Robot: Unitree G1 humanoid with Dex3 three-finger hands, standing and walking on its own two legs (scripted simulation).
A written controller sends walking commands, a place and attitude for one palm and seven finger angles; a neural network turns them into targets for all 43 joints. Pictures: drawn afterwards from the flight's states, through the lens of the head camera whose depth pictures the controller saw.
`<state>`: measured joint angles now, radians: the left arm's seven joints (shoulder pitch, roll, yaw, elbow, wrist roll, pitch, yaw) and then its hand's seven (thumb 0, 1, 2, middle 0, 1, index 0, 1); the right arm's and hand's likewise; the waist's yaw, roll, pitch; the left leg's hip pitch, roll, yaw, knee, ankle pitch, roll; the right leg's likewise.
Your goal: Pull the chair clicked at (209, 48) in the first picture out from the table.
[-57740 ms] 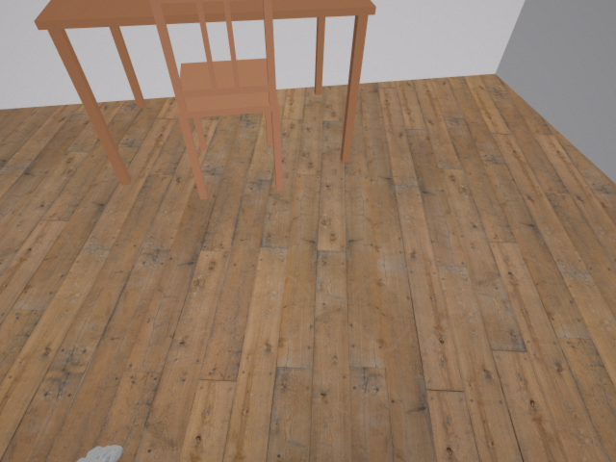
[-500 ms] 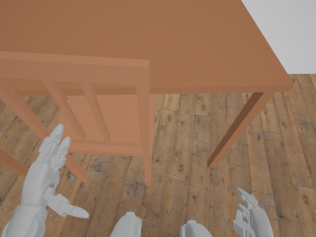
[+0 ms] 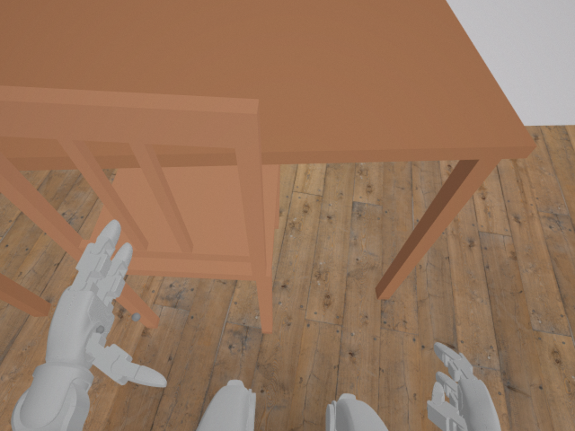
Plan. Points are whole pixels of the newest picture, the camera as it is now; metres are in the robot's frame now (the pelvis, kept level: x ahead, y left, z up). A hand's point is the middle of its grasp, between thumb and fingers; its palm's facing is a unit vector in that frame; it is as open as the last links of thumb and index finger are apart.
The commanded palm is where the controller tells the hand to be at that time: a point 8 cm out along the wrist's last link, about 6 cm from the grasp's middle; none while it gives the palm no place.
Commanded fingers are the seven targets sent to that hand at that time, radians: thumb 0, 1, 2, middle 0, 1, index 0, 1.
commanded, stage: aim the fingers beside a spindle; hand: left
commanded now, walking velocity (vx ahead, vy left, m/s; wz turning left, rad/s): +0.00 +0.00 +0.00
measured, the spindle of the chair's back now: (112, 202) +0.43 +0.29 +0.02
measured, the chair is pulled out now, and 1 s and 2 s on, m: -0.09 -0.09 -0.09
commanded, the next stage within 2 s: push the fingers through the gap in 1.60 s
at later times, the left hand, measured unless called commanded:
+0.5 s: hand (156, 307) +0.27 +0.19 +0.02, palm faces -0.02 -1.00 -0.04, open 17.0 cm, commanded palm +0.25 +0.24 +0.03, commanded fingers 0.00 -0.50 0.30 -0.06 -0.08 -0.06 -0.08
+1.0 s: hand (174, 299) +0.29 +0.17 +0.00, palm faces -0.04 -1.00 -0.03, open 17.0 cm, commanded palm +0.27 +0.23 +0.01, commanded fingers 0.00 -0.50 0.30 -0.06 -0.08 -0.06 -0.08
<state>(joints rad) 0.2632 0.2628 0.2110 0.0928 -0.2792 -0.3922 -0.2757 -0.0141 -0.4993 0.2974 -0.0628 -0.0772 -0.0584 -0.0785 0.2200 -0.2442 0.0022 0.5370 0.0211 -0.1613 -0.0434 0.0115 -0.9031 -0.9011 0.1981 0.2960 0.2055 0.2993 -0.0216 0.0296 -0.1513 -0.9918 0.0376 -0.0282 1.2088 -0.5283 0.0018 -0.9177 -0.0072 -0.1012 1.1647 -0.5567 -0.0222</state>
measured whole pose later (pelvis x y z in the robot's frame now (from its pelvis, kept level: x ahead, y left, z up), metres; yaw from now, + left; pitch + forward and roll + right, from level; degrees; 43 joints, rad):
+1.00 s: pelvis -0.01 +0.01 -0.02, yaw -1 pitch +22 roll -3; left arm 0.11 0.23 0.13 0.18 -0.21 -0.43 -0.18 -0.01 -0.50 0.30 -0.06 -0.08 -0.06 -0.08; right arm 0.20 -0.24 0.01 0.53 0.01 -0.08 -0.01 0.01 -0.90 -0.90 0.20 0.30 0.21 0.30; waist -0.04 0.02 -0.17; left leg -1.14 0.04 -0.02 1.31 -0.56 0.01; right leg -1.07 -0.01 -0.09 1.27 -0.58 -0.01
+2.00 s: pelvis -0.01 +0.01 -0.03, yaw -1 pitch +22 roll -3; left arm -0.01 0.25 0.16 0.28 -0.21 -0.42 -0.18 -0.01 -0.50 0.30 -0.06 -0.08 -0.06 -0.08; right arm 0.20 -0.24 0.01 0.55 0.01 -0.06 -0.02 0.01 -0.90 -0.90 0.20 0.30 0.21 0.30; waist -0.04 0.02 -0.17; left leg -1.16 0.04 -0.02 1.33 -0.56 0.01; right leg -1.09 -0.01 -0.09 1.28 -0.58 -0.02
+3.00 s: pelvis -0.01 +0.01 -0.02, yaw -2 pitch +24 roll -3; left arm -0.43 0.30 0.26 0.71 -0.17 -0.47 -0.17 -0.01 -0.50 0.30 -0.06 -0.08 -0.06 -0.08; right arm 0.24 -0.25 0.01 0.61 0.00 0.01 -0.01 0.01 -0.90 -0.90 0.20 0.30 0.21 0.30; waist -0.09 0.02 -0.16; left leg -1.19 0.04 0.00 1.30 -0.54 0.02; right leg -1.13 0.00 -0.07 1.26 -0.56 -0.01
